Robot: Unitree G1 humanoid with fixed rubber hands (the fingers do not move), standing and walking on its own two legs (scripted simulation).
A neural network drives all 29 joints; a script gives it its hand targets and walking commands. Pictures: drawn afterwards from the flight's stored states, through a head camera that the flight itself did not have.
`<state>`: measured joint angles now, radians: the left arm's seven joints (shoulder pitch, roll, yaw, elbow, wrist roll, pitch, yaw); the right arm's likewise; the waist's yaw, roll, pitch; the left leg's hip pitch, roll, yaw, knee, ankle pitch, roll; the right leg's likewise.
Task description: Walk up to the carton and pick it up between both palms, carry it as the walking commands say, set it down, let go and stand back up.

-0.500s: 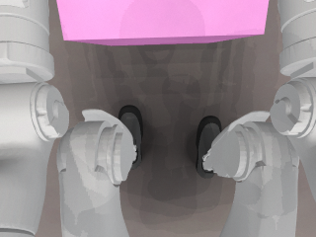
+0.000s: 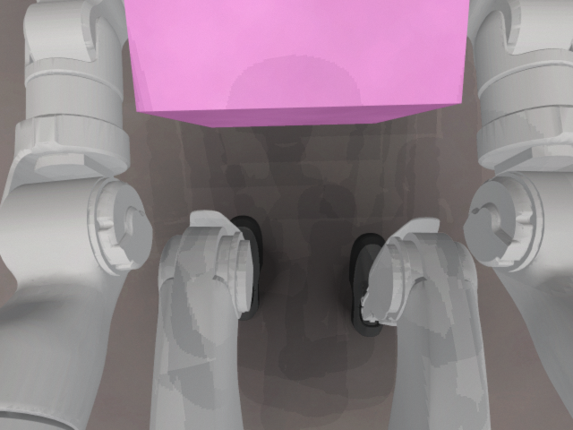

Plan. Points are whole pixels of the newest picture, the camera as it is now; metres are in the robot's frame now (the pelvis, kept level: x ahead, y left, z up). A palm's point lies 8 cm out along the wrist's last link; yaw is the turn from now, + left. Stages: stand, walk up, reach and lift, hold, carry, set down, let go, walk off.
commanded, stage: reach and lift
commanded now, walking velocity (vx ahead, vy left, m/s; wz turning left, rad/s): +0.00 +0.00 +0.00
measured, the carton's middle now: out of the picture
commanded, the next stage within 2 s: none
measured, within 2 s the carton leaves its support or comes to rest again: neither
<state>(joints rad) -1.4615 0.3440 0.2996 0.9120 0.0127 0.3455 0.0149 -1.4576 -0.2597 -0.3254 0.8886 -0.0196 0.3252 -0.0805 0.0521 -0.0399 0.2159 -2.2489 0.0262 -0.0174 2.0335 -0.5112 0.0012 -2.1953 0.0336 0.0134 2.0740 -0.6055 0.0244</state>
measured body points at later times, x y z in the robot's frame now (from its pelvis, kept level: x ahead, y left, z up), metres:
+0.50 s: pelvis +0.01 +0.00 +0.04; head +0.35 +0.03 +0.33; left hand +0.56 +0.23 -0.08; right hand +0.58 -0.12 -0.07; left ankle +0.12 +0.12 -0.37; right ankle +0.10 -0.12 -0.37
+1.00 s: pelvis +0.00 +0.00 +0.09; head +0.31 +0.03 +0.41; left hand +0.53 +0.22 +0.00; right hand +0.55 -0.13 +0.00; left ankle +0.12 +0.12 -0.37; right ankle +0.10 -0.12 -0.37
